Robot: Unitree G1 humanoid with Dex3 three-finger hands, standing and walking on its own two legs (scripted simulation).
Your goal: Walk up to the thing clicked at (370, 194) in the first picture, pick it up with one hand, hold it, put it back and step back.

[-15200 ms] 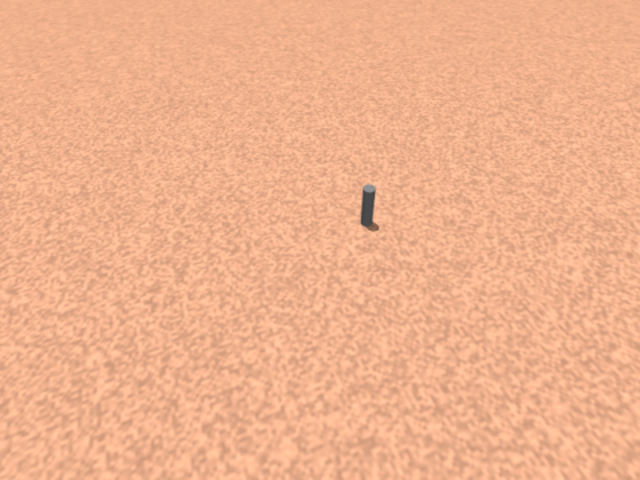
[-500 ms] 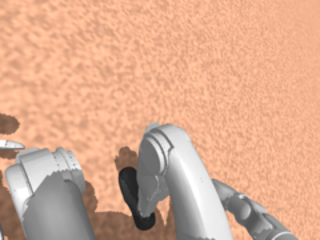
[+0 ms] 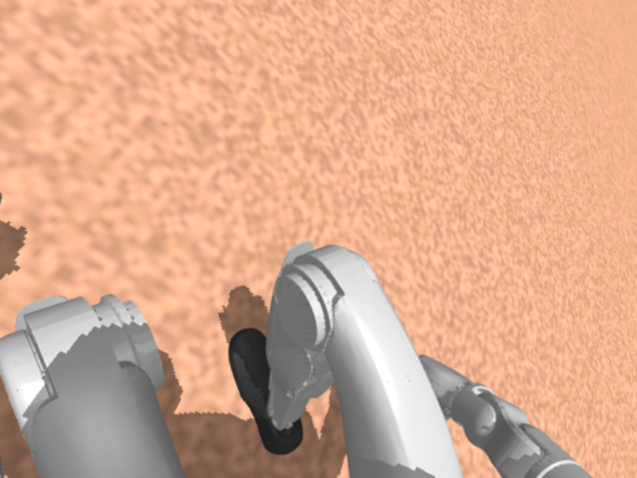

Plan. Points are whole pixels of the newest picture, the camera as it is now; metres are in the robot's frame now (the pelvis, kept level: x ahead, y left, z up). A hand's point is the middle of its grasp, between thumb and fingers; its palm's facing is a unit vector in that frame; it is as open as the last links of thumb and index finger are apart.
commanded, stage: close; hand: left
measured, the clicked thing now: out of the picture +0.44 +0.27 -0.19
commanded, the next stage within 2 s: settle in 0.08 s
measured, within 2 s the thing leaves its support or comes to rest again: leaves its support in 0.40 s
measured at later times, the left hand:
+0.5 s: hand out of the picture +0.43 +0.25 -0.16, palm faces +0.23 -0.97 -0.01, open 6.9 cm
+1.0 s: hand out of the picture +0.41 +0.28 -0.05, palm faces +0.21 -0.98 -0.06, open 6.8 cm
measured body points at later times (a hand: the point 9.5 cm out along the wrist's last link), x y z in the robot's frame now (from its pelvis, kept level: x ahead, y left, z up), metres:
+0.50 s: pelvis +0.00 +0.00 +0.00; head +0.23 +0.19 +0.33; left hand +0.42 +0.30 -0.16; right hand +0.17 -0.25 -0.04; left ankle +0.08 +0.12 -0.26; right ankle +0.14 -0.12 -0.26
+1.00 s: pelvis +0.01 -0.01 +0.03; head +0.20 +0.14 +0.41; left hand +0.39 +0.33 -0.04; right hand +0.20 -0.24 -0.04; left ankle +0.08 +0.12 -0.26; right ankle +0.14 -0.12 -0.26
